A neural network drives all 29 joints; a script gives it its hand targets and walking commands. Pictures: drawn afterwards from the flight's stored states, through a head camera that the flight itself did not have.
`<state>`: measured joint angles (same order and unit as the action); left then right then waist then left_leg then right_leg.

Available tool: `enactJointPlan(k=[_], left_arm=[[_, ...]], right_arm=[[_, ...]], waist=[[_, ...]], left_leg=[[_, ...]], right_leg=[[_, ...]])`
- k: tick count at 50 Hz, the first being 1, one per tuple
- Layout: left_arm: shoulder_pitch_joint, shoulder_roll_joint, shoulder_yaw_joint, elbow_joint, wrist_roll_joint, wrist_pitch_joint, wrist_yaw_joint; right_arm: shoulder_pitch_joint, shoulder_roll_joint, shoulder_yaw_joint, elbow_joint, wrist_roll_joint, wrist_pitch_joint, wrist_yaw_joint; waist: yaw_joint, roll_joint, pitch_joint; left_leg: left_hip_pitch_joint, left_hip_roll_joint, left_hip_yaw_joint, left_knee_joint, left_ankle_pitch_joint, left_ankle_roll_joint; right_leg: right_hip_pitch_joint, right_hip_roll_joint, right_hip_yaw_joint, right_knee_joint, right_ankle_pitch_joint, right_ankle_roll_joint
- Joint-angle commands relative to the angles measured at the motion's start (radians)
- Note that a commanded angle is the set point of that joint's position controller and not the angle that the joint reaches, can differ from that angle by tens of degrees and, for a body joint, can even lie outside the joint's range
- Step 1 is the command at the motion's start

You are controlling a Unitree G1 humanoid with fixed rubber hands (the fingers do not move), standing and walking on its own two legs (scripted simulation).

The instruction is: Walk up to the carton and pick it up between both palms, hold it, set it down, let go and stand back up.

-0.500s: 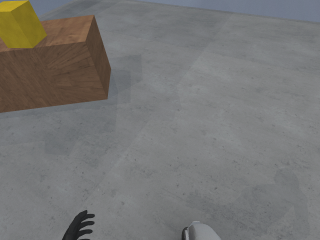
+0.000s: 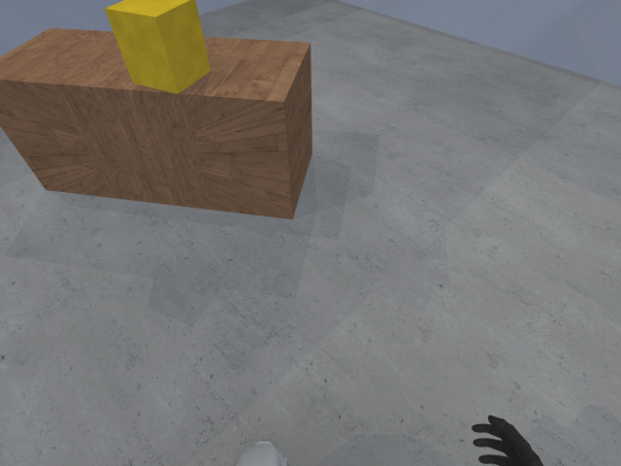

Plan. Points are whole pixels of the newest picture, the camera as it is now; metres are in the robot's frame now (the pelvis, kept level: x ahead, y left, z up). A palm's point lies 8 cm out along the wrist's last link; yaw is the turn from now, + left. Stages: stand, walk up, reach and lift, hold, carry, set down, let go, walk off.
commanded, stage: walk up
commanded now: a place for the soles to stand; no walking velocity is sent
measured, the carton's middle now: (162, 42) +1.41 +0.64 -0.05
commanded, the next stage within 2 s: none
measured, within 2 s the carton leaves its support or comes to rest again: neither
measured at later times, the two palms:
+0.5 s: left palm (159, 284) +0.42 +0.32 -0.09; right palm (445, 420) +0.23 -0.17 -0.15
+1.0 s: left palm (74, 268) +0.48 +0.54 -0.13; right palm (344, 237) +0.56 -0.01 -0.10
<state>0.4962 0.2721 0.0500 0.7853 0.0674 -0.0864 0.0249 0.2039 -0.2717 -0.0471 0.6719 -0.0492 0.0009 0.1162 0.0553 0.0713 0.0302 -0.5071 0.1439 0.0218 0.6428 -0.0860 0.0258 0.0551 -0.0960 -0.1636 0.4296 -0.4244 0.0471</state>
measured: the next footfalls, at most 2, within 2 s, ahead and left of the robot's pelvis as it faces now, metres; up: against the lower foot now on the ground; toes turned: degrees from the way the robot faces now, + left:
left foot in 0.02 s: +0.19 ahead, +0.15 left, +0.00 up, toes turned +6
right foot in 0.46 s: +0.42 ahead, +0.00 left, +0.00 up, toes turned -10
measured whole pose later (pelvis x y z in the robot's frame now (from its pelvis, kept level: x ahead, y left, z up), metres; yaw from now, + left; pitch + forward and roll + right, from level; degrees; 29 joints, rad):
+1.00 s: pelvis +0.45 +0.25 -0.02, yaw +0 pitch -4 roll -1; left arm 0.43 0.31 0.07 0.74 0.05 -0.01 0.03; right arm 0.29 -0.27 -0.05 0.67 -0.03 -0.01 0.08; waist 0.00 -0.02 0.05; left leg -0.42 0.10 0.09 0.82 -0.33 0.01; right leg -0.24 -0.16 0.02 0.97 -0.56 -0.04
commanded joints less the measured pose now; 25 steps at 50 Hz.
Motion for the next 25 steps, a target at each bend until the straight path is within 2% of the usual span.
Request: enactJointPlan(k=[1, 2, 3, 4, 5, 6, 7, 8, 9, 11, 13, 16, 18, 19, 20, 21, 22, 23, 24, 25], left_arm=[[0.045, 0.103, 0.02, -0.108, 0.005, 0.019, -0.003], [0.127, 0.044, 0.0, -0.148, -0.026, 0.024, -0.017], [0.067, 0.097, 0.012, -0.171, -0.047, 0.033, -0.012], [-0.009, 0.128, 0.025, -0.187, -0.045, 0.034, -0.012], [-0.055, 0.117, 0.027, -0.202, -0.05, 0.03, -0.013], [-0.049, 0.099, 0.024, -0.191, -0.052, 0.031, -0.015], [-0.044, 0.087, 0.025, -0.199, -0.046, 0.032, -0.017], [-0.043, 0.079, 0.026, -0.2, -0.039, 0.032, -0.016], [-0.038, 0.07, 0.024, -0.19, -0.036, 0.034, -0.014], [-0.076, 0.057, 0.021, -0.19, -0.036, 0.043, -0.015], [-0.14, 0.043, 0.014, -0.212, -0.046, 0.042, -0.017], [-0.186, 0.03, 0.011, -0.221, -0.051, 0.033, -0.018], [-0.208, 0.033, 0.017, -0.225, -0.044, 0.032, -0.012], [-0.197, 0.037, 0.022, -0.225, -0.041, 0.031, -0.007], [-0.155, 0.048, 0.031, -0.216, -0.039, 0.03, -0.002], [-0.073, 0.067, 0.045, -0.193, -0.036, 0.028, 0.005], [0.059, 0.098, 0.061, -0.17, -0.024, 0.027, 0.016], [0.196, 0.177, 0.086, -0.159, 0.011, 0.026, 0.03], [0.175, 0.231, 0.09, -0.172, 0.004, 0.035, 0.05], [0.096, 0.232, 0.093, -0.171, -0.006, 0.047, 0.075]], right_arm=[[0.329, -0.193, -0.075, 0.014, -0.011, -0.049, -0.051], [0.342, -0.319, -0.097, 0.002, 0.002, -0.05, -0.065], [0.303, -0.344, -0.101, -0.007, 0.04, -0.039, -0.081], [0.245, -0.298, -0.082, -0.014, 0.049, -0.034, -0.094], [0.204, -0.261, -0.067, -0.025, 0.038, -0.031, -0.103], [0.159, -0.221, -0.057, -0.035, 0.019, -0.031, -0.108], [0.127, -0.191, -0.05, -0.038, 0.017, -0.035, -0.103], [0.115, -0.162, -0.042, -0.033, 0.018, -0.041, -0.096], [0.117, -0.151, -0.039, -0.03, 0.014, -0.047, -0.09], [0.134, -0.135, -0.029, -0.023, 0.009, -0.055, -0.087], [0.148, -0.134, -0.019, -0.016, 0.001, -0.055, -0.087], [0.149, -0.15, -0.019, -0.02, -0.003, -0.044, -0.083], [0.179, -0.158, -0.02, -0.018, 0.0, -0.037, -0.079], [0.188, -0.162, -0.018, -0.02, 0.003, -0.033, -0.077], [0.182, -0.166, -0.016, -0.024, 0.004, -0.029, -0.077], [0.169, -0.163, -0.011, -0.03, 0.004, -0.024, -0.077], [0.156, -0.156, -0.007, -0.041, -0.007, -0.022, -0.078], [0.202, -0.118, 0.006, -0.065, -0.013, -0.016, -0.077], [0.254, -0.164, -0.008, -0.075, -0.009, 0.008, -0.073], [0.22, -0.225, -0.023, -0.077, -0.019, 0.037, -0.07]], waist=[[-0.193, 0.086, -0.123], [-0.175, 0.303, -0.196], [-0.206, 0.25, -0.227], [-0.186, 0.163, -0.165], [-0.167, 0.107, -0.099], [-0.138, 0.055, -0.046], [-0.113, 0.032, 0.008], [-0.094, 0.033, 0.032], [-0.086, 0.054, 0.034], [-0.096, 0.056, 0.055], [-0.112, 0.04, 0.083], [-0.118, 0.051, 0.052], [-0.126, 0.02, 0.045], [-0.116, -0.004, 0.04], [-0.085, -0.042, 0.039], [-0.032, -0.076, 0.022], [0.044, -0.109, -0.034], [0.111, -0.242, -0.164], [0.077, -0.262, -0.205], [0.048, -0.194, -0.177]], left_leg=[[0.575, -0.022, -0.044, -0.075, -0.195, 0.077], [0.74, 0.182, -0.464, -0.189, -0.296, 0.191], [0.728, 0.246, -0.672, -0.353, -0.42, 0.263], [0.636, 0.23, -0.609, -0.387, -0.413, 0.233], [0.547, 0.225, -0.47, -0.344, -0.222, 0.22], [0.47, 0.211, -0.346, -0.304, -0.084, 0.209], [0.371, 0.185, -0.261, -0.298, 0.002, 0.2], [0.308, 0.166, -0.216, -0.303, 0.033, 0.195], [0.296, 0.165, -0.204, -0.307, 0.03, 0.207], [0.301, 0.162, -0.174, -0.336, 0.027, 0.208], [0.318, 0.142, -0.13, -0.346, 0.078, 0.205], [0.274, 0.091, -0.033, -0.329, 0.118, 0.16], [0.246, 0.088, -0.018, -0.3, 0.114, 0.131], [0.228, 0.084, -0.023, -0.271, 0.076, 0.111], [0.193, 0.075, -0.012, -0.217, 0.08, 0.079], [0.132, 0.047, 0.02, -0.095, 0.114, 0.04], [0.063, 0.006, 0.059, 0.132, 0.126, -0.002], [-0.072, -0.075, 0.115, 0.517, -0.091, -0.057], [-0.227, -0.175, 0.04, 0.733, -0.526, -0.078], [-0.275, -0.103, -0.041, 0.821, -0.491, -0.042]], right_leg=[[-0.359, -0.08, 0.007, 0.502, 0.25, -0.163], [-0.638, 0.079, 0.033, 0.776, -0.109, -0.103], [-0.727, 0.099, 0.14, 0.872, -0.156, -0.092], [-0.731, 0.063, 0.214, 0.945, -0.088, -0.092], [-0.733, 0.044, 0.226, 0.99, -0.035, -0.09], [-0.713, 0.01, 0.228, 0.955, 0.022, -0.088], [-0.672, -0.01, 0.226, 0.885, 0.035, -0.082], [-0.633, -0.014, 0.23, 0.84, 0.036, -0.077], [-0.627, -0.009, 0.223, 0.818, 0.036, -0.071], [-0.656, -0.01, 0.196, 0.714, 0.057, -0.053], [-0.688, -0.011, 0.16, 0.541, 0.086, -0.042], [-0.55, 0.018, 0.086, 0.332, 0.215, -0.054], [-0.448, 0.054, 0.04, 0.268, 0.281, -0.07], [-0.385, 0.068, 0.042, 0.232, 0.307, -0.083], [-0.303, 0.079, 0.049, 0.203, 0.336, -0.1], [-0.171, 0.088, 0.059, 0.169, 0.343, -0.124], [-0.009, 0.05, 0.127, 0.162, 0.307, -0.169], [0.168, -0.202, 0.501, 0.074, 0.011, -0.293], [0.203, -0.427, 0.988, -0.111, -0.281, -0.42], [0.139, -0.45, 1.067, -0.183, -0.52, -0.432]])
